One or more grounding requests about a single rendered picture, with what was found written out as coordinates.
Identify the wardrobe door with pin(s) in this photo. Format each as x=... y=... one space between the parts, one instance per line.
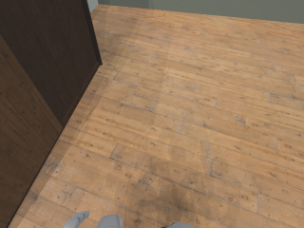
x=28 y=130
x=51 y=41

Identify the left robot hand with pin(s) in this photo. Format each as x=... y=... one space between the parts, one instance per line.
x=77 y=219

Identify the robot left thigh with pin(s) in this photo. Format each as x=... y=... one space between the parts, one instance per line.
x=110 y=221

